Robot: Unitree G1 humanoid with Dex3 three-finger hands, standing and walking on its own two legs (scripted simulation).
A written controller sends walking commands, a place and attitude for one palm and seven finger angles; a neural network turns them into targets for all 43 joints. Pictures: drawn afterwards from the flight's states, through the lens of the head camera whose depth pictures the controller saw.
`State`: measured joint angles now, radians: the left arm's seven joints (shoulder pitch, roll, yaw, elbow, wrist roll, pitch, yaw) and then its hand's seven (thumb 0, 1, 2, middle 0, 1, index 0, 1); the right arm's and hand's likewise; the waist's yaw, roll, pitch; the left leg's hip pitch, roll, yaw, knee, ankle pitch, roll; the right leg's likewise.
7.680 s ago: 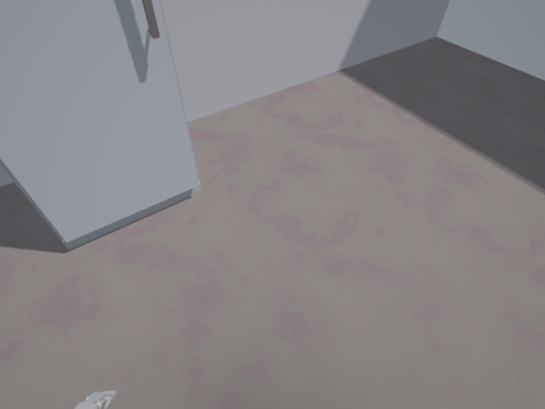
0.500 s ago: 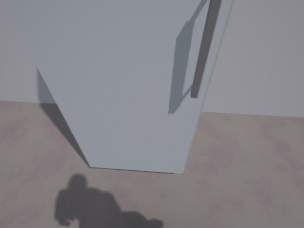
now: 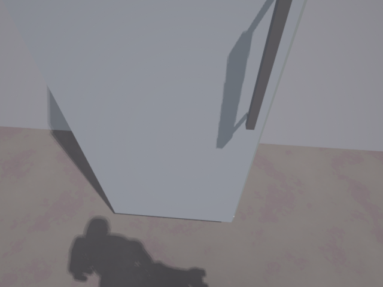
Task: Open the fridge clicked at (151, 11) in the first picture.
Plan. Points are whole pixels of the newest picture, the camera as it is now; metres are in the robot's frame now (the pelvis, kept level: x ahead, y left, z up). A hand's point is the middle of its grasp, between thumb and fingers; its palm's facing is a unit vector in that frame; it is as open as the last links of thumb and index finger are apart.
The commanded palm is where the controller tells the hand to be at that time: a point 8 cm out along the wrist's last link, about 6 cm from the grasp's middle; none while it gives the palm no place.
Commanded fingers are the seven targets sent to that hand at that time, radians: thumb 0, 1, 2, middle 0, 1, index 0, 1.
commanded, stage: look again from close up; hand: right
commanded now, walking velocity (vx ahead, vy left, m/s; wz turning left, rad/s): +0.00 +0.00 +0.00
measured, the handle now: (263, 68) +0.53 -0.12 +0.21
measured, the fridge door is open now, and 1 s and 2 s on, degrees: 0 0 0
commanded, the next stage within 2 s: none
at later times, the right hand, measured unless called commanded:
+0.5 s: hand out of the picture +0.05 -0.21 -0.17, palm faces -0.04 +0.96 -0.28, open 7.3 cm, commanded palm none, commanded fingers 0.00 -0.90 -0.90 0.20 0.30 0.20 0.30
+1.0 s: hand out of the picture +0.04 -0.20 -0.17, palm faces -0.04 +0.96 -0.27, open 7.3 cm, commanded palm none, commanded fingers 0.00 -0.90 -0.90 0.20 0.30 0.20 0.30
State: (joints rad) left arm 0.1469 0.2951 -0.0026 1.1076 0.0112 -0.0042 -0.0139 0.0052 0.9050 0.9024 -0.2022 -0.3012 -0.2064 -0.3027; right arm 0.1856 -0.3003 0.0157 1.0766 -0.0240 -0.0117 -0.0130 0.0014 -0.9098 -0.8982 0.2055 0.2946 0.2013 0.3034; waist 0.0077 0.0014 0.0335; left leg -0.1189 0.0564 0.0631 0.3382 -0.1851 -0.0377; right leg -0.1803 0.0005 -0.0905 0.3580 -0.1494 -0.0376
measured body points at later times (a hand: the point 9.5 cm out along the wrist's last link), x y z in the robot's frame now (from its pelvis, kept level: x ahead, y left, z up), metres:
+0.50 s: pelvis +0.01 +0.00 +0.00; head +0.01 +0.00 +0.45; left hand +0.06 +0.28 -0.14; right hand +0.05 -0.26 -0.15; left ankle +0.00 +0.14 -0.75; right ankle +0.03 -0.09 -0.75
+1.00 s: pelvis +0.01 +0.01 +0.00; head +0.02 +0.01 +0.45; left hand +0.05 +0.27 -0.15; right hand +0.04 -0.25 -0.15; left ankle +0.00 +0.14 -0.75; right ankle +0.03 -0.09 -0.75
